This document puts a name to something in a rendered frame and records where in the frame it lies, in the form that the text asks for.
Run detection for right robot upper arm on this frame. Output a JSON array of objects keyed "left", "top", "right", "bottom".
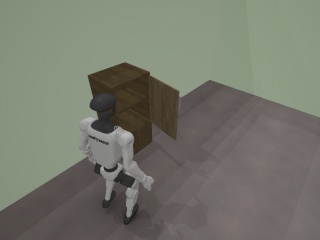
[{"left": 116, "top": 129, "right": 136, "bottom": 172}]

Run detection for handle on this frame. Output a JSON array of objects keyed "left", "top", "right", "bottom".
[{"left": 178, "top": 95, "right": 181, "bottom": 110}]

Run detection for robot left thigh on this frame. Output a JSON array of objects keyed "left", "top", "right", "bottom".
[{"left": 94, "top": 162, "right": 102, "bottom": 175}]

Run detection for cupboard door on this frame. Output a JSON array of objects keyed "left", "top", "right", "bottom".
[{"left": 148, "top": 75, "right": 180, "bottom": 140}]

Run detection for left robot upper arm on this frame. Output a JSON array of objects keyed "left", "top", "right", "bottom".
[{"left": 78, "top": 117, "right": 94, "bottom": 151}]

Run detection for left robot hand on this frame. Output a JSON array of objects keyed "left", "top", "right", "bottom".
[{"left": 88, "top": 157, "right": 97, "bottom": 165}]

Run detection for right robot hand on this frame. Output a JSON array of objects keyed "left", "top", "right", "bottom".
[{"left": 143, "top": 176, "right": 155, "bottom": 191}]

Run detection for robot right forearm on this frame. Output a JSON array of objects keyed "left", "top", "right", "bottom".
[{"left": 129, "top": 162, "right": 149, "bottom": 184}]

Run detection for robot left forearm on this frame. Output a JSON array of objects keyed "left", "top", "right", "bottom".
[{"left": 79, "top": 148, "right": 94, "bottom": 159}]

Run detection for humanoid robot head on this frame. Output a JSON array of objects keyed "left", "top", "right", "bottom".
[{"left": 89, "top": 93, "right": 118, "bottom": 134}]

